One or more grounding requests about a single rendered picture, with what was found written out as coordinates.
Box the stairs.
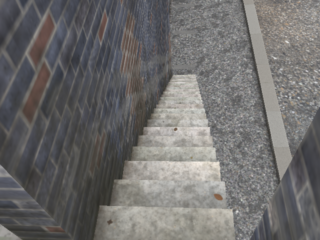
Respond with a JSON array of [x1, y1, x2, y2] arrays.
[[93, 74, 236, 240]]

